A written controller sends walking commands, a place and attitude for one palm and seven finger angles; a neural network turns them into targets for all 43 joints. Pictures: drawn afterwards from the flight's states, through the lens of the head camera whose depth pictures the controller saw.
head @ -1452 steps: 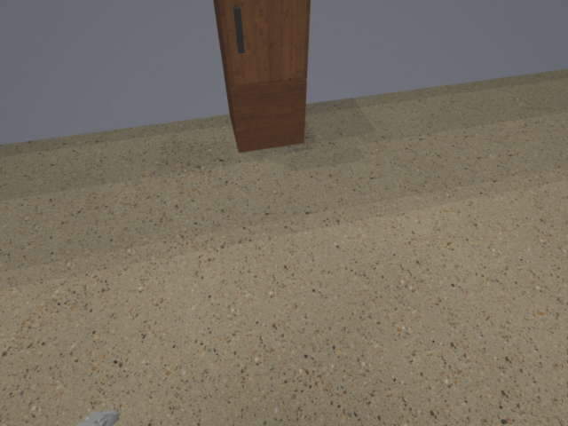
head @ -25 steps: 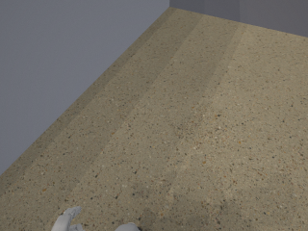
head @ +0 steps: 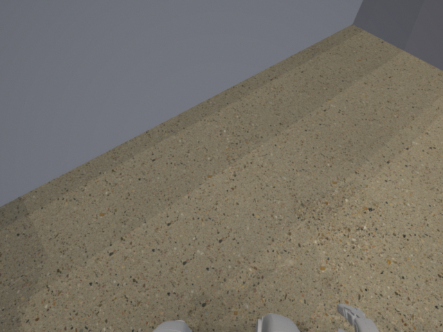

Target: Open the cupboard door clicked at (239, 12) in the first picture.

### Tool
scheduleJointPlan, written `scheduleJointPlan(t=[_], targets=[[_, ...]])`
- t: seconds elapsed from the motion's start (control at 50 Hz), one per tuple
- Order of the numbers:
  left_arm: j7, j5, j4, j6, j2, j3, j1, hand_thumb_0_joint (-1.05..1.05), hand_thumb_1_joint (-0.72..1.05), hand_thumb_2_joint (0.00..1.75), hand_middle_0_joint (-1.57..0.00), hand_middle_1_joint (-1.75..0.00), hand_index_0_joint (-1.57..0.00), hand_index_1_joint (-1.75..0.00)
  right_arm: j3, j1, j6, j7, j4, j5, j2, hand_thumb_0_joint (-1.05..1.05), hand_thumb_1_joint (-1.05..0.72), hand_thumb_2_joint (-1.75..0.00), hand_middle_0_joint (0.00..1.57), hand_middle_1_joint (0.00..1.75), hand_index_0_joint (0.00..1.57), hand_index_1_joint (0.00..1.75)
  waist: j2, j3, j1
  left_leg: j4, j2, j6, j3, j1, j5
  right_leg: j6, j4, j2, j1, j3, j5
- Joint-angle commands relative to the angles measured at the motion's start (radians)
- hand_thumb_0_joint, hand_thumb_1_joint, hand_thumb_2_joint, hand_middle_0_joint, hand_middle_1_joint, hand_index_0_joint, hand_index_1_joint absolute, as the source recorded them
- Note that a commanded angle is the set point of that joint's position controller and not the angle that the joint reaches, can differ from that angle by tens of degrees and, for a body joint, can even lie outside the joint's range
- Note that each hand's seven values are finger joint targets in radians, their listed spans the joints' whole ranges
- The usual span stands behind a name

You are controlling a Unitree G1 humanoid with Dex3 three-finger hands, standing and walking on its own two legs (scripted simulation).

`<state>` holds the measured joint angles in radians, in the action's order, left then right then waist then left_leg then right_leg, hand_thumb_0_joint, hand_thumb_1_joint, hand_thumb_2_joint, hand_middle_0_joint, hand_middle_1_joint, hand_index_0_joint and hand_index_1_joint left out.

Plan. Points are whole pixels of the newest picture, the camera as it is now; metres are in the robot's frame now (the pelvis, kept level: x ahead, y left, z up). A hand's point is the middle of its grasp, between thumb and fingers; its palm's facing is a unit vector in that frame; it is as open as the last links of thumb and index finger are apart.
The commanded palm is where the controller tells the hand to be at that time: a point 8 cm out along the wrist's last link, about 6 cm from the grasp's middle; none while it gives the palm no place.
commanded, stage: turn to face it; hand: left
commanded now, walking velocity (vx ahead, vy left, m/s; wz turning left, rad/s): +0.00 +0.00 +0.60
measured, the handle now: out of the picture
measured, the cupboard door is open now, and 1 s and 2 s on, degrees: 49 49 49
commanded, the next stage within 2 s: none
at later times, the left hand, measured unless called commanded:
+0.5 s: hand out of the picture +0.02 +0.15 -0.16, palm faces +0.33 -0.92 -0.23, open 7.3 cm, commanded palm none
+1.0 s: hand out of the picture +0.04 +0.17 -0.14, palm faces +0.54 -0.79 -0.30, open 7.4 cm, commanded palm none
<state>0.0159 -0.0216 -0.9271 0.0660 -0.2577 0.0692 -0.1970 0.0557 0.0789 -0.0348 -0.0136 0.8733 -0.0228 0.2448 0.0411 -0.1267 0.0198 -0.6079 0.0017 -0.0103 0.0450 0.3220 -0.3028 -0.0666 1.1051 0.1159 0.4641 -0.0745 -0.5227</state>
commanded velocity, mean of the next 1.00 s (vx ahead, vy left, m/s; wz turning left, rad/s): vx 0.00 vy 0.00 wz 0.60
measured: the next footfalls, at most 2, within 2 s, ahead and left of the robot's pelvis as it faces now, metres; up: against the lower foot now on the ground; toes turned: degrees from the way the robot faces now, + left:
right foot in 0.18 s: +0.07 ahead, -0.16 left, +0.00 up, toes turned +2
left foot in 0.56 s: +0.03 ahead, +0.07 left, +0.00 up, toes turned +27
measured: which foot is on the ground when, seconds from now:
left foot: down 0.00-0.18, up 0.20-0.54, down 0.56-0.98, up 1.00-1.00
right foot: up 0.00-0.16, down 0.18-0.56, up 0.58-0.96, down 0.98-1.00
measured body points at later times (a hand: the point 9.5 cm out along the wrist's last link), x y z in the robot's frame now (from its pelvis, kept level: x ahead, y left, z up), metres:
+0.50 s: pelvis +0.02 -0.05 +0.01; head +0.08 -0.03 +0.45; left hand +0.00 +0.19 -0.14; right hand +0.21 -0.26 -0.13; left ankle -0.01 +0.06 -0.70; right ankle +0.03 -0.16 -0.73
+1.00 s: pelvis +0.04 -0.08 +0.00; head +0.10 -0.06 +0.45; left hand +0.01 +0.21 -0.12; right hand +0.24 -0.26 -0.15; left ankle -0.01 +0.05 -0.72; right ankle +0.10 -0.19 -0.73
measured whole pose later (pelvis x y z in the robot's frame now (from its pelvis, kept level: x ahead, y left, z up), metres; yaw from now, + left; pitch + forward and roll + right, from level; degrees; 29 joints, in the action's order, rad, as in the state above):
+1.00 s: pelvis +0.04 -0.08 +0.00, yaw +35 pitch +2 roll +0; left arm 0.02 -0.02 -0.84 0.01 -0.22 0.05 -0.11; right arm 0.08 0.19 -0.06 -0.01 0.93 -0.02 0.24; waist -0.04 -0.09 -0.02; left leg -0.67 0.04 0.02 -0.12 0.41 -0.35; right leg -0.01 0.57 0.03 0.28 -0.04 -0.34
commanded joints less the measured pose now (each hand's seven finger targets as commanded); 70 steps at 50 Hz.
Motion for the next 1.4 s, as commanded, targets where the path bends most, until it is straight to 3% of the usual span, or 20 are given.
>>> scheduleJointPlan(t=[0.0,0.12,0.14,0.16,0.18,0.28,0.48,0.52,0.54,0.56,0.66,0.9,0.92,0.96,1.06,1.22,1.28,1.3,1.34,1.38], targets=[[-0.010,0.004,0.110,-0.033,-0.070,0.022,0.010,0.00,0.90,0.90,-0.20,-0.30,-0.20,-0.30,0.057,0.017,0.013,0.017,-0.057,-0.006,0.209,0.00,-0.90,-0.90,0.20,0.30,0.20,0.30,-0.186,0.153,-0.024,0.257,-0.228,-0.143,-0.233,-0.068,0.272,-0.009,-0.089,-0.024,0.011,0.044,0.079],[-0.010,0.005,0.107,-0.055,-0.074,0.024,-0.082,0.00,0.90,0.90,-0.20,-0.30,-0.20,-0.30,0.069,-0.027,-0.003,0.011,-0.075,-0.002,0.207,0.00,-0.90,-0.90,0.20,0.30,0.20,0.30,-0.178,0.167,0.019,0.144,-0.164,-0.095,-0.276,0.079,0.167,0.001,-0.513,-0.099,-0.282,-0.016,0.227],[-0.006,-0.001,0.107,-0.067,-0.115,0.034,-0.129,0.00,0.90,0.90,-0.20,-0.30,-0.20,-0.30,0.066,-0.033,-0.003,0.007,-0.085,0.006,0.177,0.00,-0.90,-0.90,0.20,0.30,0.20,0.30,-0.092,0.186,0.046,0.046,-0.097,-0.048,-0.227,0.142,0.085,0.015,-0.667,-0.037,-0.376,0.047,0.263],[0.006,-0.016,0.108,-0.080,-0.210,0.052,-0.155,0.00,0.90,0.90,-0.20,-0.30,-0.20,-0.30,0.055,-0.011,0.000,0.003,-0.105,0.014,0.097,0.00,-0.90,-0.90,0.20,0.30,0.20,0.30,0.213,0.210,0.055,-0.209,0.044,0.032,-0.086,0.314,-0.160,0.106,-0.809,0.240,-0.485,0.365,0.315],[0.009,-0.011,0.119,-0.076,-0.243,0.044,-0.133,0.00,0.90,0.90,-0.20,-0.30,-0.20,-0.30,0.054,-0.027,0.002,0.000,-0.119,0.007,0.102,0.00,-0.90,-0.90,0.20,0.30,0.20,0.30,0.266,0.200,0.058,-0.468,0.050,0.042,-0.080,0.304,-0.344,0.210,-0.826,0.396,-0.390,0.449,0.447],[0.021,-0.003,0.143,-0.081,-0.108,0.014,-0.001,0.00,0.90,0.90,-0.20,-0.30,-0.20,-0.30,0.039,0.009,-0.019,-0.016,-0.047,0.007,0.074,0.00,-0.90,-0.90,0.20,0.30,0.20,0.30,0.187,0.166,-0.024,-0.560,-0.027,0.075,-0.045,0.265,-0.146,0.165,-0.709,0.202,-0.378,0.064,0.781],[0.011,-0.003,0.088,-0.077,-0.167,0.047,-0.081,0.00,0.90,0.90,-0.20,-0.30,-0.20,-0.30,0.024,0.010,0.000,-0.016,-0.045,0.011,0.059,0.00,-0.90,-0.90,0.20,0.30,0.20,0.30,0.134,0.196,-0.004,0.026,0.007,0.035,0.085,-0.010,-0.045,0.133,-0.544,0.251,-0.411,-0.068,0.874],[0.000,0.011,0.117,-0.071,-0.133,0.043,-0.045,0.00,0.90,0.90,-0.20,-0.30,-0.20,-0.30,0.057,0.149,0.011,-0.012,-0.020,-0.002,0.176,0.00,-0.90,-0.90,0.20,0.30,0.20,0.30,-0.106,0.275,-0.090,0.177,-0.168,-0.061,-0.142,-0.341,0.329,0.032,-0.248,0.157,-0.109,-0.147,0.514],[-0.004,0.013,0.168,-0.067,-0.063,0.014,0.032,0.00,0.90,0.90,-0.20,-0.30,-0.20,-0.30,0.081,0.222,0.009,-0.005,-0.012,-0.004,0.270,0.00,-0.90,-0.90,0.20,0.30,0.20,0.30,-0.365,0.257,-0.135,0.213,-0.417,-0.213,-0.460,-0.408,0.735,-0.021,-0.021,0.025,0.140,-0.107,-0.140],[0.008,0.001,0.181,-0.050,-0.087,0.013,0.095,0.00,0.90,0.90,-0.20,-0.30,-0.20,-0.30,0.073,0.262,0.006,0.008,0.015,0.002,0.256,0.00,-0.90,-0.90,0.20,0.30,0.20,0.30,-0.253,0.253,-0.144,0.207,-0.420,-0.246,-0.435,-0.368,0.726,-0.010,0.051,0.022,0.167,0.026,-0.138],[-0.006,0.002,0.106,-0.037,-0.075,0.023,0.034,0.00,0.90,0.90,-0.20,-0.30,-0.20,-0.30,0.050,0.076,0.021,0.027,-0.037,-0.001,0.182,0.00,-0.90,-0.90,0.20,0.30,0.20,0.30,-0.169,0.180,-0.034,0.260,-0.247,-0.157,-0.267,-0.163,0.423,-0.017,0.049,0.000,0.093,0.076,0.105],[0.003,0.014,0.126,-0.057,-0.067,0.018,-0.006,0.00,0.90,0.90,-0.20,-0.30,-0.20,-0.30,0.071,0.062,0.002,0.018,-0.041,0.000,0.185,0.00,-0.90,-0.90,0.20,0.30,0.20,0.30,-0.197,0.215,-0.004,0.151,-0.161,-0.115,-0.376,-0.021,0.374,0.007,-0.560,-0.115,-0.273,0.031,0.220],[0.007,0.012,0.116,-0.068,-0.098,0.026,-0.056,0.00,0.90,0.90,-0.20,-0.30,-0.20,-0.30,0.069,0.054,0.002,0.016,-0.050,0.008,0.159,0.00,-0.90,-0.90,0.20,0.30,0.20,0.30,-0.116,0.232,0.024,0.082,-0.110,-0.068,-0.347,0.073,0.257,0.019,-0.721,-0.060,-0.418,0.074,0.303],[0.019,-0.009,0.120,-0.074,-0.224,0.041,-0.066,0.00,0.90,0.90,-0.20,-0.30,-0.20,-0.30,0.059,0.054,0.005,0.005,-0.081,0.010,0.094,0.00,-0.90,-0.90,0.20,0.30,0.20,0.30,0.240,0.206,0.033,-0.375,0.075,0.050,-0.091,0.307,-0.330,0.209,-0.826,0.392,-0.459,0.423,0.516],[0.023,0.003,0.142,-0.078,-0.101,0.010,0.050,0.00,0.90,0.90,-0.20,-0.30,-0.20,-0.30,0.049,0.064,-0.028,-0.012,-0.015,0.007,0.078,0.00,-0.90,-0.90,0.20,0.30,0.20,0.30,0.172,0.129,-0.044,-0.607,-0.027,0.080,-0.062,0.280,-0.121,0.171,-0.730,0.197,-0.361,0.067,0.771],[0.017,-0.008,0.093,-0.074,-0.164,0.040,-0.074,0.00,0.90,0.90,-0.20,-0.30,-0.20,-0.30,0.025,-0.042,-0.014,-0.021,-0.042,0.013,0.044,0.00,-0.90,-0.90,0.20,0.30,0.20,0.30,0.174,0.146,0.026,-0.170,-0.007,0.060,0.059,0.130,-0.155,0.174,-0.649,0.249,-0.441,-0.012,0.869],[0.008,-0.001,0.089,-0.071,-0.177,0.046,-0.058,0.00,0.90,0.90,-0.20,-0.30,-0.20,-0.30,0.032,0.031,-0.005,-0.016,-0.032,0.010,0.073,0.00,-0.90,-0.90,0.20,0.30,0.20,0.30,0.157,0.179,-0.021,0.036,0.017,0.037,0.083,-0.040,-0.023,0.120,-0.529,0.236,-0.377,-0.072,0.835],[0.004,0.006,0.096,-0.070,-0.171,0.046,-0.041,0.00,0.90,0.90,-0.20,-0.30,-0.20,-0.30,0.044,0.100,0.003,-0.016,-0.018,0.005,0.109,0.00,-0.90,-0.90,0.20,0.30,0.20,0.30,0.073,0.221,-0.066,0.144,-0.010,0.014,0.049,-0.195,0.128,0.080,-0.394,0.223,-0.284,-0.108,0.764],[-0.003,0.009,0.176,-0.059,-0.070,0.009,0.049,0.00,0.90,0.90,-0.20,-0.30,-0.20,-0.30,0.085,0.249,0.005,-0.004,0.003,0.000,0.288,0.00,-0.90,-0.90,0.20,0.30,0.20,0.30,-0.330,0.269,-0.140,0.209,-0.423,-0.228,-0.461,-0.396,0.735,-0.013,0.011,0.015,0.136,-0.061,-0.153],[0.011,0.007,0.161,-0.044,-0.078,0.015,0.106,0.00,0.90,0.90,-0.20,-0.30,-0.20,-0.30,0.077,0.212,0.008,0.022,-0.004,-0.001,0.258,0.00,-0.90,-0.90,0.20,0.30,0.20,0.30,-0.239,0.232,-0.122,0.223,-0.373,-0.226,-0.423,-0.288,0.568,-0.013,0.093,0.023,0.167,0.063,-0.077]])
